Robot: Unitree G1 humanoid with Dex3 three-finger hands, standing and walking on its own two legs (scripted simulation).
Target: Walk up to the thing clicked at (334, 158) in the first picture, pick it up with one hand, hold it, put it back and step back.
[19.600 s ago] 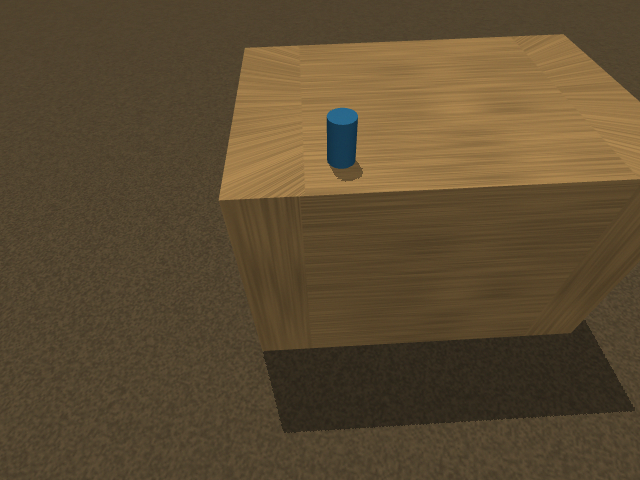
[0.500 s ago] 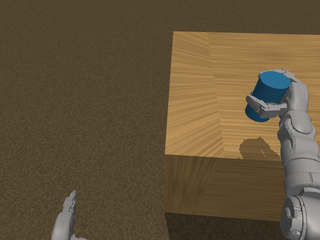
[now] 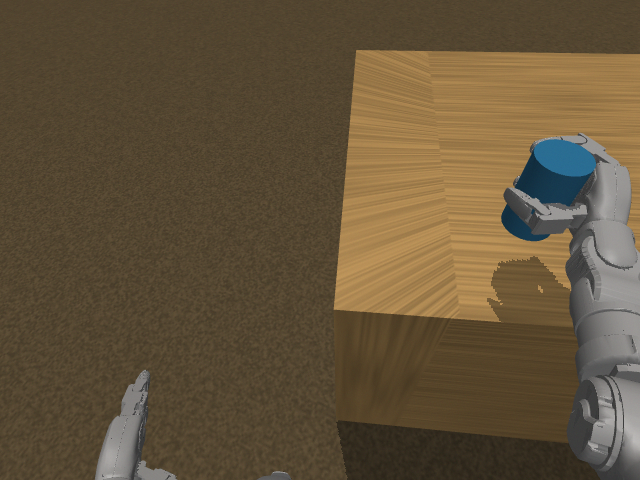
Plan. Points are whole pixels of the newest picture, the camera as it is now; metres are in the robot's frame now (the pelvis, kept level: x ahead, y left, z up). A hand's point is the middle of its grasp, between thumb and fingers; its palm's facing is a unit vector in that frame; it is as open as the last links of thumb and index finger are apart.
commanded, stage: lower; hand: right
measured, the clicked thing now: (543, 192) +0.45 -0.21 +0.10
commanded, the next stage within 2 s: loosen in 1.28 s
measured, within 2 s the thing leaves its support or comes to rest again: rests again in 1.14 s
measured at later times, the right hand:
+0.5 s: hand (528, 209) +0.47 -0.21 +0.06, palm faces +0.19 +0.98 +0.01, open 9.2 cm
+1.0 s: hand (521, 222) +0.47 -0.21 +0.03, palm faces +0.20 +0.98 +0.01, open 9.2 cm
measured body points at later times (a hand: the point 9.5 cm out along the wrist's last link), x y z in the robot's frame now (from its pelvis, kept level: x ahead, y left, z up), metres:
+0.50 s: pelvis -0.02 +0.00 -0.03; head +0.07 -0.02 +0.42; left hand +0.13 +0.27 -0.06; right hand +0.45 -0.26 +0.06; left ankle +0.04 +0.14 -0.72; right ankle -0.03 -0.13 -0.72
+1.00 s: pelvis -0.02 +0.00 -0.04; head +0.08 -0.02 +0.39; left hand +0.13 +0.27 -0.06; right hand +0.45 -0.26 +0.03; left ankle +0.04 +0.14 -0.72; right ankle -0.03 -0.13 -0.72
